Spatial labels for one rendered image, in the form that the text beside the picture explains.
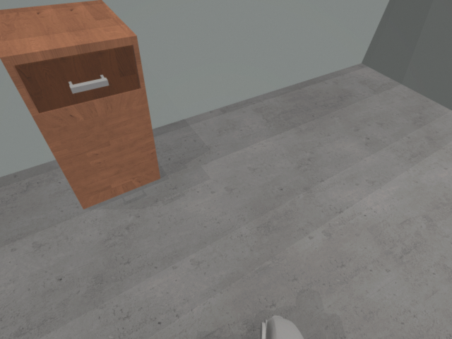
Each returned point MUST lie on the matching drawer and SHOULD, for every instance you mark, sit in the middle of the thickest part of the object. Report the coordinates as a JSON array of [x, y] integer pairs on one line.
[[47, 82]]

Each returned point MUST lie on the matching handle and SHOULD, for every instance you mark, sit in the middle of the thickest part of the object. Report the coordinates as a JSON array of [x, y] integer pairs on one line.
[[89, 85]]

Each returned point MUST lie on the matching right robot thigh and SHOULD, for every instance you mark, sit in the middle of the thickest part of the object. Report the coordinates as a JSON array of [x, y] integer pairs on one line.
[[278, 328]]

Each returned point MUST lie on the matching cabinet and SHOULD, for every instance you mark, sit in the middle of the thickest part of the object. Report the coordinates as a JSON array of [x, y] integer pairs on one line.
[[104, 147]]

